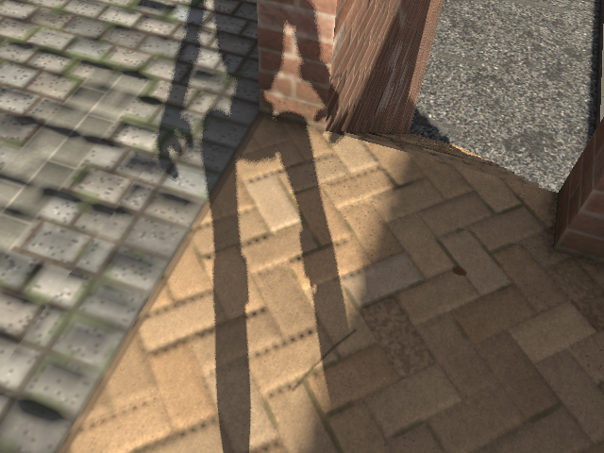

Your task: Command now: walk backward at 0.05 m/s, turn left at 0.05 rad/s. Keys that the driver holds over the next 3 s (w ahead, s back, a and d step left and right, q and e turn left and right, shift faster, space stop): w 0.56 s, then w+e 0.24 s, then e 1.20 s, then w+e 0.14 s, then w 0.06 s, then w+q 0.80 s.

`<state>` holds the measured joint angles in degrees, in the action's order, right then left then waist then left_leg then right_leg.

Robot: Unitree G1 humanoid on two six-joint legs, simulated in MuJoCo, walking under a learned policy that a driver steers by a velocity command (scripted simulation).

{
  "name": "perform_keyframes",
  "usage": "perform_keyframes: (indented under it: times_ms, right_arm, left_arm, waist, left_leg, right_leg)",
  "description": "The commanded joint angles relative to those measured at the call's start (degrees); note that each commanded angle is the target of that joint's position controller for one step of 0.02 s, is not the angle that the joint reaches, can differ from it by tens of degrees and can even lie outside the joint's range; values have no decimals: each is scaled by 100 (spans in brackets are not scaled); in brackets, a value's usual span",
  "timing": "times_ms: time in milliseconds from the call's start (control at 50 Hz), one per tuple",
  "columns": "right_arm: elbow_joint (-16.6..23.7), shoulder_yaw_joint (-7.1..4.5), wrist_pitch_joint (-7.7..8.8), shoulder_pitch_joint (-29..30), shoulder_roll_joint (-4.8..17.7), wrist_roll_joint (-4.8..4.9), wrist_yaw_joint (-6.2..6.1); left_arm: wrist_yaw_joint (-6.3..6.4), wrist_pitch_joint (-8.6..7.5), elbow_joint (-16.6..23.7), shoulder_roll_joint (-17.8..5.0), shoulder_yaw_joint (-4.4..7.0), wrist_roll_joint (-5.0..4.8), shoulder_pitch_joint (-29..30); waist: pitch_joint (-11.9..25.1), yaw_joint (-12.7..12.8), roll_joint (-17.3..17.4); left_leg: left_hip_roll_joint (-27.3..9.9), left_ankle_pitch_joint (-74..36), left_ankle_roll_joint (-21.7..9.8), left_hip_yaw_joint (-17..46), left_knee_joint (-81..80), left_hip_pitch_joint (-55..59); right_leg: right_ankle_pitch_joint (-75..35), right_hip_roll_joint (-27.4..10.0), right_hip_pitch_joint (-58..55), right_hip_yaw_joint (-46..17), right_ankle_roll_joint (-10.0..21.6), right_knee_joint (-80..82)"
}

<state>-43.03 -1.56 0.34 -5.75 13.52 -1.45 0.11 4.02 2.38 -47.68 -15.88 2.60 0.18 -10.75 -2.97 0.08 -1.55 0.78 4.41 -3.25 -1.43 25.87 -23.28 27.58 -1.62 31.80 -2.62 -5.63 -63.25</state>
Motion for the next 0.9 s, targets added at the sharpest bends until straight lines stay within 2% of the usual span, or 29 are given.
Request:
perform_keyframes:
  times_ms: [20, 60, 80, 100, 140, 160, 180, 200, 220, 240, 260, 280, 300, 340, 420, 540, 580, 620, 640, 660, 680, 700, 720, 740, 780, 800, 840, 860, 900]
  right_arm:
    - [252, -187, -7, 197, 781, 15, -190]
    - [145, -148, -6, 377, 611, 91, -220]
    - [34, -178, -11, 291, 680, 131, -220]
    - [-71, -222, -25, 147, 807, 175, -222]
    - [-173, -268, -56, 18, 874, 317, -235]
    - [-136, -227, -53, 56, 669, 333, -233]
    - [-80, -111, -13, 52, 81, 275, -164]
    - [216, -286, 120, 556, 606, 373, -112]
    - [211, -424, 207, 711, 1029, 460, -126]
    - [35, -464, 227, 448, 1046, 400, -123]
    - [-176, -473, 203, 234, 937, 261, -125]
    - [-263, -481, 202, 178, 861, 180, -112]
    - [-320, -480, 212, 167, 734, 159, -91]
    - [-400, -451, 229, 163, 506, 198, -58]
    - [-323, -386, 287, 572, 344, 232, -4]
    - [-86, -250, 425, 1247, 307, 312, 157]
    - [-11, -227, 473, 1325, 345, 325, 205]
    - [-28, -273, 532, 1023, 515, 328, 231]
    - [-147, -348, 558, 543, 667, 324, 217]
    - [-447, -497, 569, -399, 933, 339, 163]
    - [-700, -643, 578, -1571, 1352, 286, 86]
    - [-833, -749, 533, -2160, 1929, 196, 61]
    - [-836, -592, 545, -2065, 1373, 145, 59]
    - [-760, -459, 568, -1495, 1006, 160, 60]
    - [-668, -317, 595, -635, 518, 189, 93]
    - [-705, -280, 621, -459, 382, 131, 101]
    - [-799, -282, 642, -368, 347, 61, 78]
    - [-832, -296, 655, -334, 432, 36, 45]
    - [-845, -321, 644, -241, 609, 4, -43]
  left_arm:
    - [99, 98, 67, -399, 157, 6, -878]
    - [-3, 34, 47, -169, 81, 18, -918]
    - [-73, -14, 34, -192, 80, 25, -925]
    - [-138, -55, -4, -267, 104, 20, -1005]
    - [-243, -100, -215, -247, 113, 41, -1349]
    - [-279, -136, -303, -219, 84, 91, -1592]
    - [-272, -164, -329, -379, 66, 118, -1882]
    - [-338, -261, -203, -1274, 284, 161, -1618]
    - [-299, -436, -52, -1190, 275, 208, -1104]
    - [-264, -587, -36, -928, 213, 146, -762]
    - [-270, -670, -32, -744, 179, 71, -720]
    - [-269, -715, -103, -650, 159, -8, -823]
    - [-271, -751, -204, -471, 114, -26, -1061]
    - [-289, -764, -410, -268, 72, -17, -1553]
    - [-267, -729, -541, -353, 89, 18, -1880]
    - [-244, -679, -721, -590, 186, -66, -2112]
    - [-251, -649, -791, -599, 219, -128, -2141]
    - [-257, -612, -802, -694, 270, -175, -1977]
    - [-257, -597, -756, -765, 292, -189, -1768]
    - [-262, -594, -697, -691, 267, -175, -1583]
    - [-284, -614, -513, -498, 185, -95, -1388]
    - [-317, -718, -339, 362, -41, -62, -1928]
    - [-308, -853, -454, -93, 87, -256, -1813]
    - [-300, -895, -292, -495, 213, -377, -1368]
    - [-233, -824, -256, -397, 259, -262, -992]
    - [-231, -742, -281, -262, 284, -228, -1075]
    - [-243, -592, -293, 2, 280, -228, -1217]
    - [-238, -536, -213, 8, 300, -208, -1180]
    - [-255, -483, 27, -24, 314, -140, -896]
  waist:
    - [1240, 199, 769]
    - [1209, 236, 1130]
    - [1153, 200, 1371]
    - [1062, 204, 1421]
    - [620, 364, 1061]
    - [362, 424, 488]
    - [373, 333, -966]
    - [-495, 408, -1604]
    - [-894, 211, -1136]
    - [-849, -6, -971]
    - [-570, -37, -826]
    - [-458, -6, -694]
    - [-309, 27, -574]
    - [-137, 131, -547]
    - [-150, 348, -633]
    - [-499, 644, -671]
    - [-594, 615, -704]
    - [-502, 325, -799]
    - [-257, 4, -838]
    - [311, -453, -680]
    - [1287, -943, -205]
    - [2284, -727, 1530]
    - [2390, -798, 1508]
    - [1452, -648, 1289]
    - [585, -292, 777]
    - [404, -109, 871]
    - [185, 83, 809]
    - [94, 182, 741]
    - [-23, 270, 630]
  left_leg:
    - [-1631, -885, -1258, 1166, -936, 484]
    - [-1301, 1491, -923, 1053, -1246, 172]
    - [-1246, 2076, -828, 1052, -1334, 54]
    - [-1249, 2525, -759, 1079, -1341, -50]
    - [-1069, 3382, -466, 1029, -1132, -393]
    - [-769, 3413, -192, 845, -359, -705]
    - [-167, 3027, 211, 131, 1860, -1643]
    - [44, 2383, 146, 280, 2305, -2699]
    - [-198, 1710, 60, 670, 2712, -2798]
    - [-253, 1053, 47, 764, 2807, -2770]
    - [-291, 773, 81, 683, 2921, -2646]
    - [-300, 452, 144, 583, 3047, -2637]
    - [-318, 197, 154, 494, 3134, -2569]
    - [-360, -117, 178, 336, 3060, -2620]
    - [-430, -513, 318, 169, 2252, -2461]
    - [-362, -352, 330, -81, 879, -1861]
    - [-342, -43, 201, -60, 576, -1542]
    - [-230, 300, 48, -40, 286, -852]
    - [-80, 335, -47, -124, 153, -94]
    - [30, 240, -185, -159, 40, 1227]
    - [-765, 420, -473, 678, 222, 3175]
    - [-2390, 1328, -1241, 3163, -275, 5176]
    - [-2553, 2037, -1346, 4144, -1017, 4645]
    - [-2367, 2052, -1045, 3192, -1106, 3853]
    - [-1878, 1265, -671, 1828, -1442, 2342]
    - [-1650, 874, -542, 1274, -1598, 1891]
    - [-1475, -833, -522, 500, -1607, 1420]
    - [-1484, -1798, -568, 200, -1553, 1284]
    - [-1495, -2661, -641, -217, -1552, 1143]
  right_leg:
    - [-356, -68, -704, -48, 111, -159]
    - [-565, -175, -1320, 152, 237, 1149]
    - [-457, -56, -1667, 351, 294, 1615]
    - [-432, 88, -1973, 550, 389, 2070]
    - [-635, 319, -2446, 906, 750, 3248]
    - [-34, 0, -2533, 309, 1008, 3950]
    - [1135, -1312, -2893, -1523, 1400, 4701]
    - [2571, -2241, -1962, -3426, 2141, 5991]
    - [2389, -2152, -1789, -3375, 2087, 6221]
    - [1544, -1866, -1981, -2759, 1747, 6090]
    - [944, -1627, -2254, -2216, 1521, 5966]
    - [496, -1497, -2440, -1815, 1434, 5935]
    - [68, -1382, -2605, -1492, 1374, 5893]
    - [-637, -1234, -3014, -1027, 1339, 5834]
    - [-1289, -1161, -3240, -599, 1381, 5866]
    - [-1781, -1340, -3322, -363, 1551, 5773]
    - [-1975, -1438, -3331, -422, 1554, 5615]
    - [-2534, -1541, -3272, -561, 1508, 5318]
    - [-3410, -1482, -3132, -509, 1445, 4892]
    - [-4333, -1183, -2793, -250, 1286, 3924]
    - [-3680, -822, -1665, 15, 1046, 2227]
    - [-451, 181, 507, 302, 636, 7]
    - [454, 156, 945, -577, 675, -1006]
    - [37, -170, 1310, -563, 801, -1303]
    - [-938, -592, 945, -383, 867, -891]
    - [-1236, -724, 614, -404, 886, -664]
    - [-1412, -674, 285, -313, 866, -549]
    - [-1458, -618, 323, -270, 809, -480]
    - [-1823, -534, 467, -188, 673, 75]
